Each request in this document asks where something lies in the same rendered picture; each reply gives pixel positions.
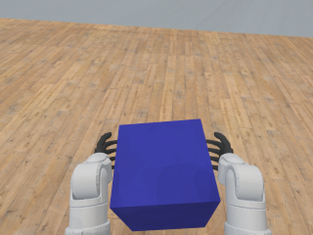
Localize left robot forearm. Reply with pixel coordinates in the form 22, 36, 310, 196
65, 153, 112, 235

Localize carton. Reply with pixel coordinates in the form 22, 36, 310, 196
110, 118, 221, 232

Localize robot right hand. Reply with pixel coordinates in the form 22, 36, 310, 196
205, 131, 234, 171

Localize right robot forearm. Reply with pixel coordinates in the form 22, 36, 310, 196
217, 153, 272, 235

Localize robot left hand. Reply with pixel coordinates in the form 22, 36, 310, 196
94, 132, 117, 169

